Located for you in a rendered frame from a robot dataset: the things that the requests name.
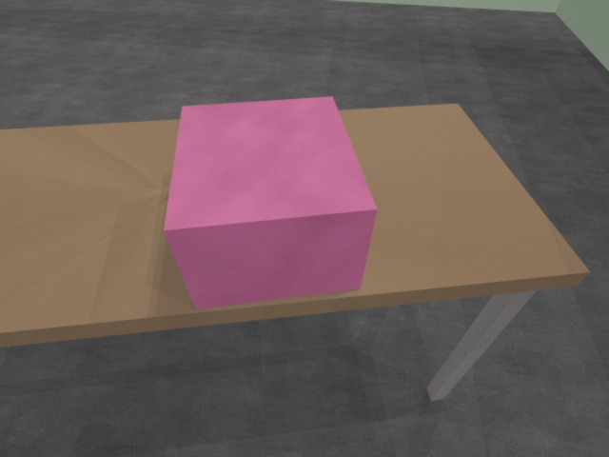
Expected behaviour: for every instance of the table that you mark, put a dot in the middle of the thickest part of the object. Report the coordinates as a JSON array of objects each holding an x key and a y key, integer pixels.
[{"x": 83, "y": 252}]

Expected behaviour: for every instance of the carton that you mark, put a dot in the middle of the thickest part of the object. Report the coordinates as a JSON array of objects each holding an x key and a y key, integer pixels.
[{"x": 267, "y": 201}]

